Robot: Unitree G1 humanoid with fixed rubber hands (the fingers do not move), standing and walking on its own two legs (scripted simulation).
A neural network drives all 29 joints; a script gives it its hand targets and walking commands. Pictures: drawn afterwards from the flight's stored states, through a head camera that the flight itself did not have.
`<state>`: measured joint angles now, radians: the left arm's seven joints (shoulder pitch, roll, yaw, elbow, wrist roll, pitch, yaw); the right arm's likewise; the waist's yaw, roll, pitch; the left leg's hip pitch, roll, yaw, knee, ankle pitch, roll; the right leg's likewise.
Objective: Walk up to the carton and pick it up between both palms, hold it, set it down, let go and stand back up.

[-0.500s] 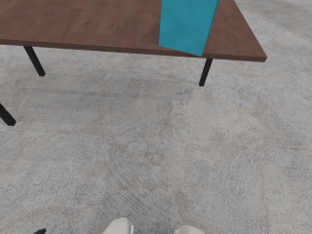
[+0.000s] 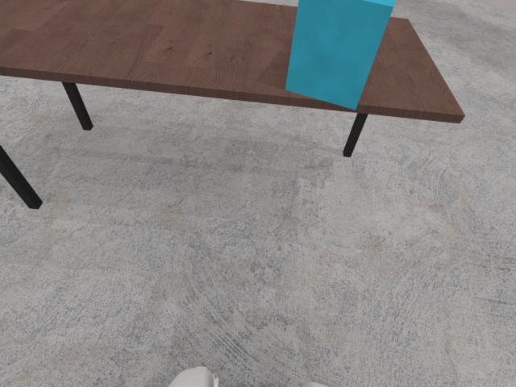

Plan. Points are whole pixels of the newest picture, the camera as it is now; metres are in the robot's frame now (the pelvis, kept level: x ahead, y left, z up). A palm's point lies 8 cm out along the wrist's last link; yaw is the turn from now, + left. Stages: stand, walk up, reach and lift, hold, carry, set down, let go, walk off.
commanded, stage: walk up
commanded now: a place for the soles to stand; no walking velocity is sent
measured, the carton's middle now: (340, 38) +0.91 -0.18 +0.12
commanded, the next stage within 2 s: none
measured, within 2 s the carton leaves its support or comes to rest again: neither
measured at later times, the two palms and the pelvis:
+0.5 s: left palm (122, 323) +0.23 +0.24 -0.10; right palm (479, 365) +0.19 -0.38 -0.09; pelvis +0.14 -0.07 +0.00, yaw -4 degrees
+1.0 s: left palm (151, 241) +0.40 +0.23 -0.11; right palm (462, 295) +0.30 -0.38 -0.07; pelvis +0.28 -0.06 +0.01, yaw -5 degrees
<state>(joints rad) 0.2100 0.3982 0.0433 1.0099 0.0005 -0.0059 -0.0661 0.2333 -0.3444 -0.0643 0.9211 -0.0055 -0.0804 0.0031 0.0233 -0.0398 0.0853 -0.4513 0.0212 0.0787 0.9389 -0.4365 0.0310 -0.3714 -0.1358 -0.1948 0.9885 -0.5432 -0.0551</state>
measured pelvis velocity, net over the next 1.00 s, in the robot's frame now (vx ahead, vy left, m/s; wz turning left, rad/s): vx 0.28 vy -0.06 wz -0.09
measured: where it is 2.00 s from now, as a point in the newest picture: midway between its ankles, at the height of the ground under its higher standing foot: (293, 306)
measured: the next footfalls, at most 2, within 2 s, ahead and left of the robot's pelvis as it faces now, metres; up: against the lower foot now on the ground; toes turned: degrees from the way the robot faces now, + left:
right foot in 0.38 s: +0.26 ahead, -0.18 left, +0.00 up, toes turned -15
left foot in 0.76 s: +0.36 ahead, +0.05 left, +0.00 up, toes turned +1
